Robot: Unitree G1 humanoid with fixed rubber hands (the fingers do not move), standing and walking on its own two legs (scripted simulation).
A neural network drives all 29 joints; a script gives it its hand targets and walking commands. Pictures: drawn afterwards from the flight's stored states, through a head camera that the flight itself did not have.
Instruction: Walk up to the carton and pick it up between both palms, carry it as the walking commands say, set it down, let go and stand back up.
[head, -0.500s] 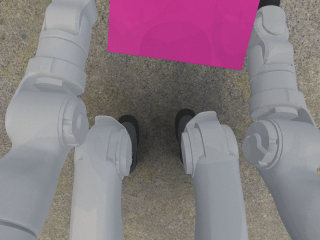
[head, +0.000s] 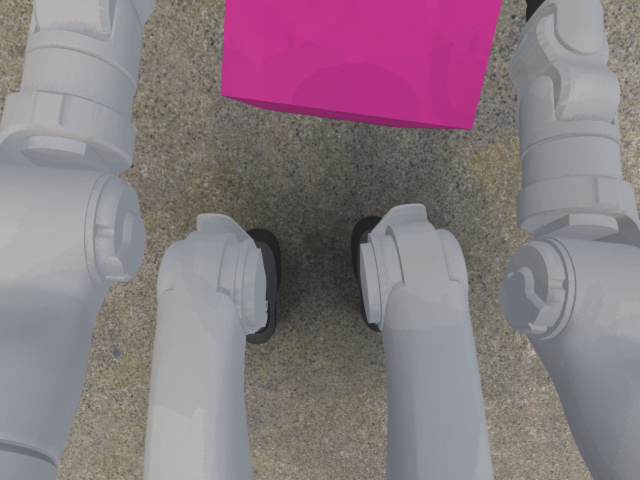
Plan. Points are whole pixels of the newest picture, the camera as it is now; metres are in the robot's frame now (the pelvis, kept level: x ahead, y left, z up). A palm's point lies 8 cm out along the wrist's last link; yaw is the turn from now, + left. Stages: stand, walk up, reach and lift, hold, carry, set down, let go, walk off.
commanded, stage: set down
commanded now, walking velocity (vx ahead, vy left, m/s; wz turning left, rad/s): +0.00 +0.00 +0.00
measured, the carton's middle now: out of the picture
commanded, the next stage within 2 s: let go in 1.02 s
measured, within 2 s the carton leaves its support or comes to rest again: neither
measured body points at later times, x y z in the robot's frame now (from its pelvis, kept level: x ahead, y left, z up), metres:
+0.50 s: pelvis +0.02 +0.01 +0.10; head +0.33 +0.00 +0.44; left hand +0.60 +0.14 +0.02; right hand +0.52 -0.26 +0.02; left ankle +0.11 +0.10 -0.38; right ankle +0.12 -0.11 -0.38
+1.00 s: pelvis +0.05 +0.01 +0.23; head +0.33 +0.01 +0.59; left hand +0.60 +0.14 +0.15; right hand +0.52 -0.26 +0.16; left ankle +0.11 +0.10 -0.38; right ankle +0.12 -0.11 -0.38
